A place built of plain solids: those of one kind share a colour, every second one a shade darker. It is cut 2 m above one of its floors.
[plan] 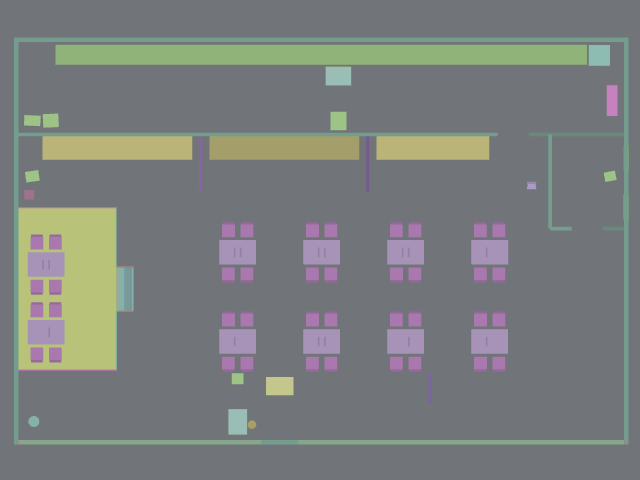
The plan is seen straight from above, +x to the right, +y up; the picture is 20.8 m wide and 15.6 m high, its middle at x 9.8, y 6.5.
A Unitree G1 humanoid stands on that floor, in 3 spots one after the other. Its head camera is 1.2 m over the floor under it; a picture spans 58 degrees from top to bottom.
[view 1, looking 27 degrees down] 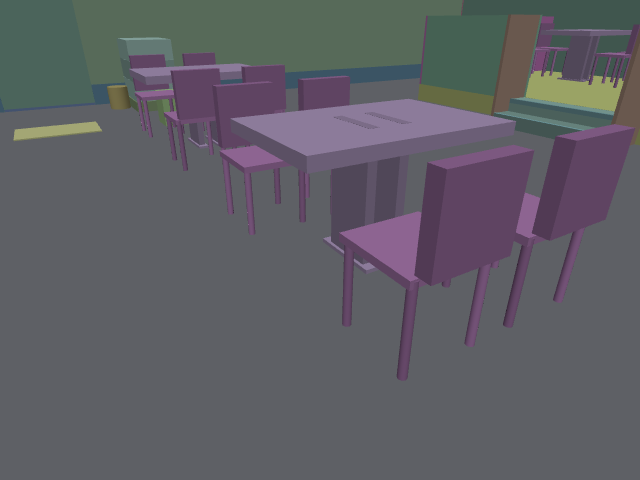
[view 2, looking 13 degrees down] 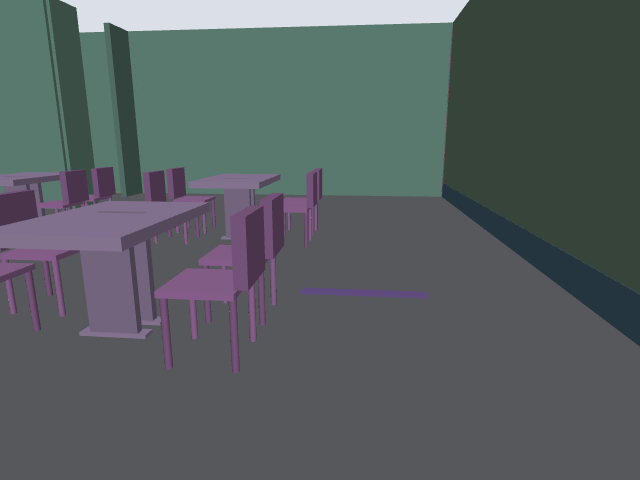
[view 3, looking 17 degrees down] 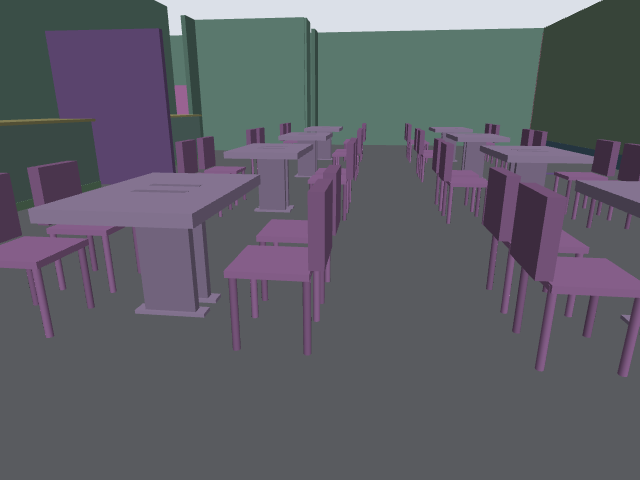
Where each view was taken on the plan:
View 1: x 8.49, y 7.87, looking -121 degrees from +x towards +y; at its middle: ground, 2.64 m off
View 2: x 10.09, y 1.65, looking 6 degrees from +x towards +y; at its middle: ground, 5.33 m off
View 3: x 4.74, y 4.91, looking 7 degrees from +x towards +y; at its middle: side_chair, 2.00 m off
